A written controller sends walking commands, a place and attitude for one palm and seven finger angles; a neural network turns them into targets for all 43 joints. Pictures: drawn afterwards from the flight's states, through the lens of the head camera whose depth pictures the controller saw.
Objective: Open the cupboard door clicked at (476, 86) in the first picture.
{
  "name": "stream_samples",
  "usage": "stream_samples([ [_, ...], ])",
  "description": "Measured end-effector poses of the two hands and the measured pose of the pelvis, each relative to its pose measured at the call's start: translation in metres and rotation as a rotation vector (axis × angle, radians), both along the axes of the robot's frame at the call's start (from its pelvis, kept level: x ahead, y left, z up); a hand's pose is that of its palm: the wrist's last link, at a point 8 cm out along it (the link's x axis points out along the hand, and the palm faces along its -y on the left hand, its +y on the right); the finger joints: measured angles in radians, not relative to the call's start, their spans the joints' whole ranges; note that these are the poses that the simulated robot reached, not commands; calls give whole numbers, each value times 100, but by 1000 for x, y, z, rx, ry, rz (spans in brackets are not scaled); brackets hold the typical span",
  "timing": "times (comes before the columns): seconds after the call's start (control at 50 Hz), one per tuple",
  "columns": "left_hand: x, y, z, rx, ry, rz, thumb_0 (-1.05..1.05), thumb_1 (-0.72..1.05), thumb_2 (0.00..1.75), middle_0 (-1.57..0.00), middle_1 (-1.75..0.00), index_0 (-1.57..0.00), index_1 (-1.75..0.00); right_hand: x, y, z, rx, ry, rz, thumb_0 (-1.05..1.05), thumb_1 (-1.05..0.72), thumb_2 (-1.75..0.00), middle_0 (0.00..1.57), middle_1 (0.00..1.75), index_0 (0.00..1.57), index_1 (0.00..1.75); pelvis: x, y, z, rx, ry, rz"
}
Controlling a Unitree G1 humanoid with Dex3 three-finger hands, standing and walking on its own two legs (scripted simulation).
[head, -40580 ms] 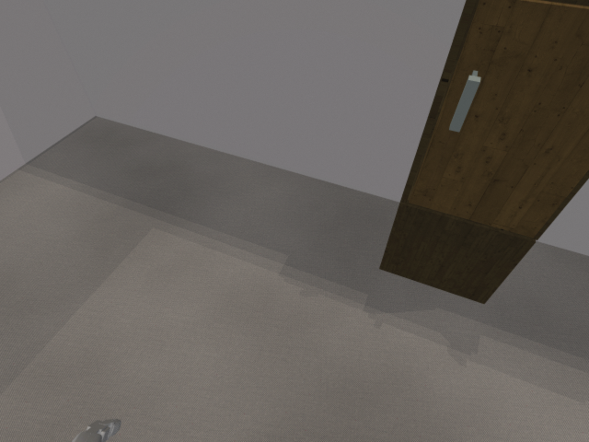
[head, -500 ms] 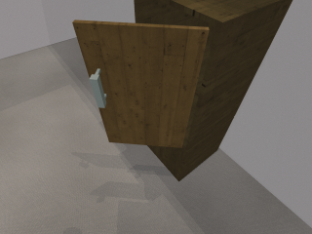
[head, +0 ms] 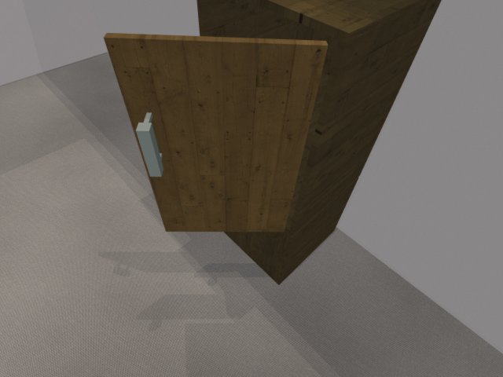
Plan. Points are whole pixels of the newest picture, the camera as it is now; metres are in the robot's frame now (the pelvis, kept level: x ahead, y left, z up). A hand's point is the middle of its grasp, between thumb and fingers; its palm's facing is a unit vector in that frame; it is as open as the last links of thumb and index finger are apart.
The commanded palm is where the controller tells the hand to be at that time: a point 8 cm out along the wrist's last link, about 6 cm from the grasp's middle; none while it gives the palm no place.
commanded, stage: come to a stop and stand still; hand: left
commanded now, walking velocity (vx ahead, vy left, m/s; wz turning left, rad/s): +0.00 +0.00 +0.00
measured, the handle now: (152, 144) +0.55 +0.23 +0.04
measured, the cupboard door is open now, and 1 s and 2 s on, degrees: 47 47 47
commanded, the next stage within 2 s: look again from close up in 0.56 s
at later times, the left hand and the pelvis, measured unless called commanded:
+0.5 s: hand out of the picture +0.00 +0.13 -0.18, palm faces +0.03 -0.98 -0.19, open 7.4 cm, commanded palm none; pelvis +0.00 -0.04 +0.00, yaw +1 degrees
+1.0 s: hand out of the picture -0.02 +0.13 -0.18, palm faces +0.05 -0.98 -0.17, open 7.4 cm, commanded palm none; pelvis +0.00 -0.04 +0.00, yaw +1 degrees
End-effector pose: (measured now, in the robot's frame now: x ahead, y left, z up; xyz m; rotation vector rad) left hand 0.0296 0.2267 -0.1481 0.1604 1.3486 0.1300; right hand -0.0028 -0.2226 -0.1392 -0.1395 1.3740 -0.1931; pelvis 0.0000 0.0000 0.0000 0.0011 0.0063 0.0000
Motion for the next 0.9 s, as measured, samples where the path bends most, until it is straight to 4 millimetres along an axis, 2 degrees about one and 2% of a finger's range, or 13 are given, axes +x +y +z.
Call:
stream_samples([
  [0.08,-3,-9,-3,29,-22,-34,1,93,90,-20,-30,-20,-30,-15,-11,-12,20,29,-15,1,-91,-90,20,30,21,29,-6,-9,-8,-4,-11,-11],
  [0.18,-11,-19,0,30,-25,-30,1,92,89,-20,-30,-20,-30,-19,-17,-15,38,14,-6,1,-91,-90,20,30,20,29,-4,-17,-9,-10,-24,12],
  [0.36,-27,-36,3,28,-25,6,1,92,89,-20,-30,-20,-30,-3,-22,-17,67,-15,36,1,-91,-90,20,30,20,29,-3,-31,-6,2,-31,17],
  [0.6,-48,-58,-1,-16,17,44,1,91,89,-20,-30,-20,-30,13,-40,-8,32,-25,67,1,-92,-90,20,30,20,29,-1,-42,-3,4,-39,25],
  [0.74,-56,-61,-2,-27,39,55,1,90,89,-20,-30,-20,-30,17,-43,-4,20,-18,76,1,-92,-90,20,30,20,29,0,-43,-1,1,-38,27],
  [0.9,-58,-56,-2,-23,53,58,1,90,89,-20,-30,-20,-30,16,-40,-2,19,1,75,1,-92,-90,20,30,20,29,3,-41,0,-1,-35,26],
])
